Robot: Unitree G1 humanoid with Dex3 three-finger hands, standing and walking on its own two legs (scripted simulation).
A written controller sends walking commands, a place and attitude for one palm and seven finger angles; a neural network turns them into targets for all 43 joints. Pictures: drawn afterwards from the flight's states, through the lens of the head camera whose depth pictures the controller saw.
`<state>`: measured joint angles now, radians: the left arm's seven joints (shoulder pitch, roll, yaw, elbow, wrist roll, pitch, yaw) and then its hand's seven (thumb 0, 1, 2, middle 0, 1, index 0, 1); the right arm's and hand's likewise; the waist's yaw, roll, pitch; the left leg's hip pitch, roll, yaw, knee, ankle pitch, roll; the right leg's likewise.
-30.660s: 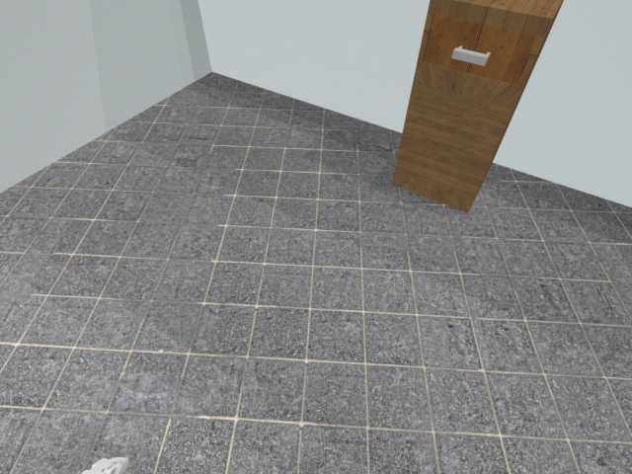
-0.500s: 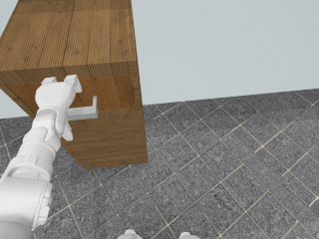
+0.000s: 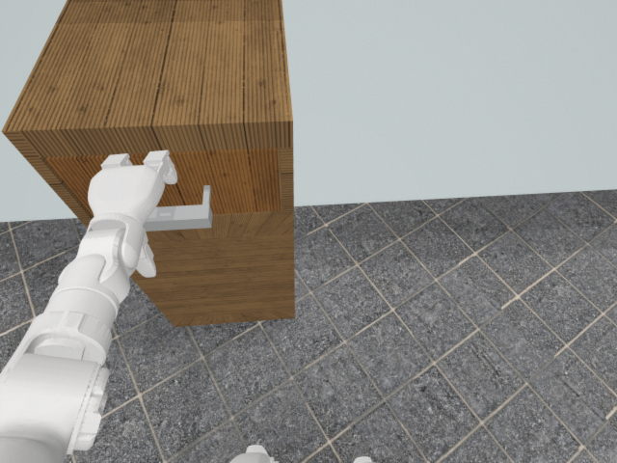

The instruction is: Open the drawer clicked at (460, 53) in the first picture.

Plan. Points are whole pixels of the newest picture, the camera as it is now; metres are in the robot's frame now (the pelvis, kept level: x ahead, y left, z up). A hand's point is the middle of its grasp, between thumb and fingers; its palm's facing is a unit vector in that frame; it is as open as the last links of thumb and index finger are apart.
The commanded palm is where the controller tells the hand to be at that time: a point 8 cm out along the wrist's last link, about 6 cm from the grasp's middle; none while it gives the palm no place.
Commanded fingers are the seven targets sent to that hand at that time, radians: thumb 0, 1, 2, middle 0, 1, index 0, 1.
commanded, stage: re-aim the fingers above the handle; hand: left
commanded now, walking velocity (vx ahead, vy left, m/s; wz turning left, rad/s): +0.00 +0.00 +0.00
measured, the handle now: (175, 205) +0.50 +0.21 -0.04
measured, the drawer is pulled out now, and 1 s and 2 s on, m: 0.00 0.00 0.00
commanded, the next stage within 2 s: lower the fingers behind the handle in 0.98 s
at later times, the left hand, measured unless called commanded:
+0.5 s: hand (156, 214) +0.45 +0.22 +0.02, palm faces -0.07 -0.07 -0.99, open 13.8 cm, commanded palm +0.43 +0.22 +0.08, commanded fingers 0.00 -0.50 0.30 -0.30 -1.20 -0.30 -1.20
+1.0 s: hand (153, 210) +0.45 +0.22 +0.02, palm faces -0.07 -0.04 -1.00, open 13.8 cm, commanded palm +0.43 +0.22 +0.08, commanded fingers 0.00 -0.50 0.30 -0.30 -1.20 -0.30 -1.20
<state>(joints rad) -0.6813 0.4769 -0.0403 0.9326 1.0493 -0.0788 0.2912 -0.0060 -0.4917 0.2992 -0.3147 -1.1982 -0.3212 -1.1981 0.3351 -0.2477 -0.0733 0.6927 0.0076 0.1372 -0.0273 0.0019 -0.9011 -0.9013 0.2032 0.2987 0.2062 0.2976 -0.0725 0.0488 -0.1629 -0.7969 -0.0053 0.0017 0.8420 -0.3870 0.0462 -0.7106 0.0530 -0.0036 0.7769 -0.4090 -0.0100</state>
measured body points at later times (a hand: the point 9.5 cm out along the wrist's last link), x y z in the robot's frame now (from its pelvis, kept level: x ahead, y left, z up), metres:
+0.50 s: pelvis +0.00 +0.00 +0.00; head +0.08 +0.00 +0.45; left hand +0.44 +0.22 +0.07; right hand +0.02 -0.27 -0.13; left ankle +0.00 +0.09 -0.70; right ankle -0.03 -0.12 -0.70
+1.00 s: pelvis -0.01 -0.01 +0.00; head +0.08 -0.01 +0.44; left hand +0.45 +0.22 +0.07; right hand +0.03 -0.28 -0.13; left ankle +0.00 +0.09 -0.70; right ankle -0.03 -0.12 -0.70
